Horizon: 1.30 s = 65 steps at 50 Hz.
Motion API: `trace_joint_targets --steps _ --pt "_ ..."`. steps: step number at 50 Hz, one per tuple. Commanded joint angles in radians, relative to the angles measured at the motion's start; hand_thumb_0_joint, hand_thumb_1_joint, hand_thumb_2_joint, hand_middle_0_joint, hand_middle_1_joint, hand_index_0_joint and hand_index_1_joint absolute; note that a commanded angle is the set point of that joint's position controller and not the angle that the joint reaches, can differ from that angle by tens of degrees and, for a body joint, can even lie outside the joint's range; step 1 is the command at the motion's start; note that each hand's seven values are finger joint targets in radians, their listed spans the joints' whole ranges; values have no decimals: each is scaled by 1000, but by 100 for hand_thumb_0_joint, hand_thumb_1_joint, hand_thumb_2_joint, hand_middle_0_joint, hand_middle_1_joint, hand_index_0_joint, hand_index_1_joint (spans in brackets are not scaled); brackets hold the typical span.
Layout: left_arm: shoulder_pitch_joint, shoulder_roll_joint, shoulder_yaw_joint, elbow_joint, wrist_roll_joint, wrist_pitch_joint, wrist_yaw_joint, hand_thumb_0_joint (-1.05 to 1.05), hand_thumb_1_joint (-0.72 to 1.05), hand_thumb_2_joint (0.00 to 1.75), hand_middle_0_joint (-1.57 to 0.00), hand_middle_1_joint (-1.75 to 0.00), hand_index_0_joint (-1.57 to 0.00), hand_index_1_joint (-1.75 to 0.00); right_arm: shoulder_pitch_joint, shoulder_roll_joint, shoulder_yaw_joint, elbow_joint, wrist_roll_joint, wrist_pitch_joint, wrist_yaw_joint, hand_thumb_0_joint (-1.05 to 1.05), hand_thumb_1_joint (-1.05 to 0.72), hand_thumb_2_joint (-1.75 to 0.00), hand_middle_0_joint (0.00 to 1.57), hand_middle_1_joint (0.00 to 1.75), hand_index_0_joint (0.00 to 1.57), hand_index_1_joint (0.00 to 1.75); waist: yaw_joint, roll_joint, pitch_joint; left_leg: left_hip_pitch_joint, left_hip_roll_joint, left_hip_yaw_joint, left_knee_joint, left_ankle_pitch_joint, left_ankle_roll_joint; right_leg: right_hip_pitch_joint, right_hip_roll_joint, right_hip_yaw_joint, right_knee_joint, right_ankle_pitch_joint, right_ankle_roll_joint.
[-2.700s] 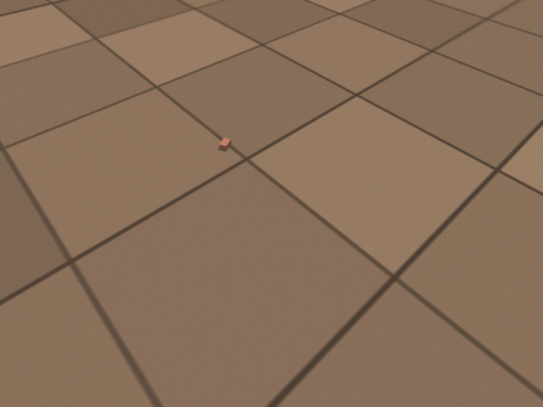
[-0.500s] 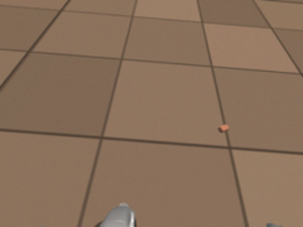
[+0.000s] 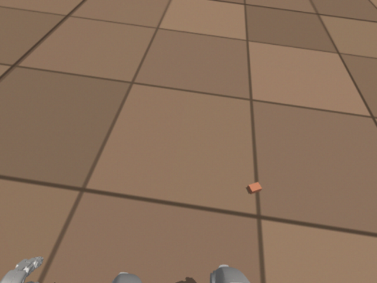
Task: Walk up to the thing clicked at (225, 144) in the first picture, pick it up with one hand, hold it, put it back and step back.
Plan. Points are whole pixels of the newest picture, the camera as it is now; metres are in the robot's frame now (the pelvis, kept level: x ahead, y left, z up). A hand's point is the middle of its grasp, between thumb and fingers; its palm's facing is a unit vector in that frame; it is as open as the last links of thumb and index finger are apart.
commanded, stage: walk up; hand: left
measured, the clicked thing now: (254, 188) +0.69 -0.44 -0.70
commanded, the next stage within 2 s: none
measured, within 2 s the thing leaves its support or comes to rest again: neither
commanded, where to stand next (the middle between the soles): +0.39 -0.77 m, yaw +16 degrees
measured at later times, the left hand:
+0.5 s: hand out of the picture +0.14 +0.08 -0.13, palm faces +0.03 -0.95 -0.31, open 7.4 cm
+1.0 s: hand (240, 267) +0.18 -0.13 -0.14, palm faces +0.12 -0.94 -0.33, open 7.4 cm
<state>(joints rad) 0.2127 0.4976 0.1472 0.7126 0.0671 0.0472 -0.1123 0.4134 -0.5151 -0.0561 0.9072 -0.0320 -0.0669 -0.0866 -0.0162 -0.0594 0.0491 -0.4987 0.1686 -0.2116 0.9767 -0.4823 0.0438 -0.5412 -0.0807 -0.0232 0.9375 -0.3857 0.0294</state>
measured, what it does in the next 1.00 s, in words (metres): steps to the right: left foot, then right foot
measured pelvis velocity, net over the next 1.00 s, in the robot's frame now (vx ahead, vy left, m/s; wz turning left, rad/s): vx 0.18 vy -0.41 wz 0.19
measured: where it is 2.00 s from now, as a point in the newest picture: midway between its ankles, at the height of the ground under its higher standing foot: (349, 261)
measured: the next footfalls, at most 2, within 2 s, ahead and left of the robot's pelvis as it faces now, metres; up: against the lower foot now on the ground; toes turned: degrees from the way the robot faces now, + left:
left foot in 0.36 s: +0.20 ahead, -0.04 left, +0.00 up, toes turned +11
right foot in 0.68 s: +0.22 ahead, -0.49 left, +0.00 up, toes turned +6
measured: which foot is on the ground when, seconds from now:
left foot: up 0.00-0.34, down 0.36-0.70, up 0.72-0.92, down 0.94-1.00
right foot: down 0.00-0.36, up 0.38-0.66, down 0.68-0.94, up 0.96-1.00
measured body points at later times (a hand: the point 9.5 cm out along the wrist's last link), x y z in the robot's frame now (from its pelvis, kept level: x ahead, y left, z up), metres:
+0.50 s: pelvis +0.10 -0.19 +0.02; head +0.13 -0.15 +0.47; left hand +0.14 +0.13 -0.10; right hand +0.21 -0.53 -0.05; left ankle +0.16 -0.05 -0.68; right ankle +0.11 -0.31 -0.60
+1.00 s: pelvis +0.18 -0.41 +0.02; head +0.21 -0.37 +0.47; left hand +0.18 -0.08 -0.11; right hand +0.28 -0.75 -0.05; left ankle +0.23 -0.31 -0.68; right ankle +0.19 -0.52 -0.65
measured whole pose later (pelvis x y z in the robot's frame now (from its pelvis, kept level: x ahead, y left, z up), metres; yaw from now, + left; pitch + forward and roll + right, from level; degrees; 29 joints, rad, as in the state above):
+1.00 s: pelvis +0.18 -0.41 +0.02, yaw +11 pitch +0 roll +1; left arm 0.29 0.45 0.08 0.76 0.07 0.11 -0.06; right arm 0.36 -0.44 -0.04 0.93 -0.01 -0.11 -0.11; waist 0.03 -0.10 0.09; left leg -0.47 0.00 0.10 0.78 -0.31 0.06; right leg -0.45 0.03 0.01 1.03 -0.51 -0.04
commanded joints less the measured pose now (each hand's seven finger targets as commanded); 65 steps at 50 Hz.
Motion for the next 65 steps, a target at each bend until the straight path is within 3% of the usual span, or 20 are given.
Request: trace_joint_targets --steps 1,8,13,16,18,19,23,30,33,34,35,36,42,45,47,48,54,60,64,65 --pt "46 326 90 -80 -29 -32 48 0 90 90 -20 -30 -20 -30 -78 -206 -49 -70 30 -27 -54 0 -90 -90 20 30 20 30 85 -154 -19 -442 -125 123 387 -10 16 344 -286 607 -728 -400 -151" --pt "48 141 35 -51 -12 -40 53 0 90 90 -20 -30 -20 -30 0 -168 -40 31 30 -32 -13 0 -90 -90 20 30 20 30 68 -126 38 -200 -142 251 0 86 8 342 -163 188 -562 140 -231" --pt "30 106 18 -103 5 -21 54 0 90 90 -20 -30 -20 -30 27 -141 -34 0 39 -23 -18 0 -90 -90 20 30 20 30 48 -91 -7 -3 -142 289 -178 197 31 329 -164 117 -512 388 -164" --pt "-2 88 -2 -152 -2 -22 58 0 90 90 -20 -30 -20 -30 208 -166 -54 21 39 -25 -34 0 -90 -90 20 30 20 30 -56 61 -81 423 -135 266 -415 413 82 100 -58 -35 -135 612 -48" --pt "68 53 -8 -171 8 -17 61 0 90 90 -20 -30 -20 -30 221 -286 -102 -43 14 -20 -63 0 -90 -90 20 30 20 30 -70 219 -167 597 325 -438 -561 318 295 -261 82 43 354 -198 57" --pt "98 174 19 -158 5 7 63 0 90 90 -20 -30 -20 -30 117 -340 -108 -78 61 -21 -72 0 -90 -90 20 30 20 30 -47 101 -202 505 462 -598 -613 252 389 -258 49 197 535 -243 65" --pt "90 178 41 -87 -7 21 43 0 90 90 -20 -30 -20 -30 -73 -254 -70 -81 32 -38 -64 0 -90 -90 20 30 20 30 40 40 -50 97 174 -82 -554 125 221 -89 -19 212 458 -31 -7" --pt "62 135 35 -65 -8 33 4 0 90 90 -20 -30 -20 -30 -91 -369 -103 -49 -15 -46 -27 0 -90 -90 20 30 20 30 13 259 -51 7 100 -26 -542 -189 177 15 -17 35 17 -119 -15" --pt "295 135 57 38 -7 31 19 0 90 90 -20 -30 -20 -30 -189 -306 -81 -48 -21 -19 -23 0 -90 -90 20 30 20 30 161 120 -102 -198 -7 158 -299 -181 83 363 83 -92 -258 8 -27" --pt "377 193 73 57 15 24 30 0 90 90 -20 -30 -20 -30 -180 -202 -50 -51 -18 -8 -25 0 -90 -90 20 30 20 30 217 -143 -82 -336 -119 302 13 -217 31 421 25 31 -429 -138 -60" --pt "288 297 84 0 17 10 40 0 90 90 -20 -30 -20 -30 -174 -119 -28 -79 1 -6 -36 0 -90 -90 20 30 20 30 181 -314 -8 -494 -227 287 240 -218 -16 313 -210 530 -642 -214 -168" --pt "91 345 80 -63 -2 -2 53 0 90 90 -20 -30 -20 -30 -201 -160 -51 -82 6 -8 -57 0 -90 -90 20 30 20 30 96 -232 40 -446 -147 164 266 -117 -12 253 -288 657 -717 -228 -266" --pt "-25 183 22 -74 5 2 59 0 90 90 -20 -30 -20 -30 45 -175 -50 71 36 -34 -26 0 -90 -90 20 30 20 30 12 -191 -4 -24 -142 301 -46 30 17 184 -139 231 -456 226 -294" --pt "-87 125 -17 -104 -4 18 52 0 90 90 -20 -30 -20 -30 223 -167 -59 107 36 -45 -34 0 -90 -90 20 30 20 30 -63 -48 -63 366 -141 247 -385 308 26 20 -61 93 -220 206 -220" --pt "-2 56 -40 -118 -10 21 59 0 90 90 -20 -30 -20 -30 223 -324 -103 33 -5 -51 -62 0 -90 -90 20 30 20 30 -47 180 -116 534 259 -470 -599 214 113 -243 79 134 148 -115 -76" --pt "42 163 -12 -94 1 36 68 0 90 90 -20 -30 -20 -30 149 -369 -113 -3 26 -48 -66 0 -90 -90 20 30 20 30 -32 43 -131 473 365 -541 -612 184 197 -244 42 197 258 -183 -57" --pt "44 189 30 -44 -12 33 49 0 90 90 -20 -30 -20 -30 21 -281 -86 -49 16 -48 -47 0 -90 -90 20 30 20 30 23 165 -37 141 149 -80 -456 316 217 -108 -2 181 370 -50 -31" --pt "-30 174 33 -76 -14 43 24 0 90 90 -20 -30 -20 -30 6 -359 -117 -73 -8 -41 -36 0 -90 -90 20 30 20 30 -8 274 -38 68 126 -66 -454 -32 201 -83 -32 75 154 -128 -12" --pt "189 175 65 13 -6 36 28 0 90 90 -20 -30 -20 -30 -117 -300 -91 -68 -21 -10 -37 0 -90 -90 20 30 20 30 153 131 -99 -234 -5 147 -193 -97 81 332 69 -38 -176 -63 -45" --pt "295 217 70 38 16 25 37 0 90 90 -20 -30 -20 -30 -121 -194 -57 -72 -14 2 -34 0 -90 -90 20 30 20 30 219 -156 -74 -383 -115 301 160 -158 33 332 -3 119 -353 -245 -80"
